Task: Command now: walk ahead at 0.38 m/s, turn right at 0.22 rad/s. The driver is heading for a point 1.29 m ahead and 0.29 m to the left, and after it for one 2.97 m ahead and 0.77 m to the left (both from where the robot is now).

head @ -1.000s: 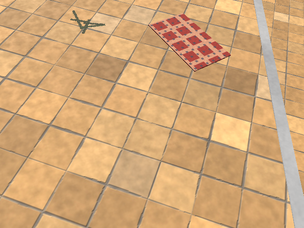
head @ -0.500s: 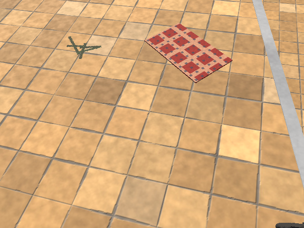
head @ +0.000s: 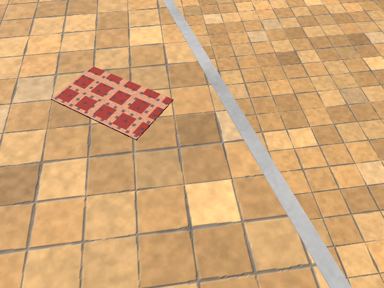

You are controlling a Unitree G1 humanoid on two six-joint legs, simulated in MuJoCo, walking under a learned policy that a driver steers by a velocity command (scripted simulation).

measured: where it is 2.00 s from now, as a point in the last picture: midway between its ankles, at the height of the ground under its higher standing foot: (142, 171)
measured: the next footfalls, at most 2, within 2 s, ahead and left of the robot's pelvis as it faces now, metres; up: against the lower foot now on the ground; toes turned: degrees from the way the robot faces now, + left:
right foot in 0.12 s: +0.11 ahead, -0.15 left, +0.00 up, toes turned -1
left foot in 0.62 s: +0.40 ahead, +0.11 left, +0.00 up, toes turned +18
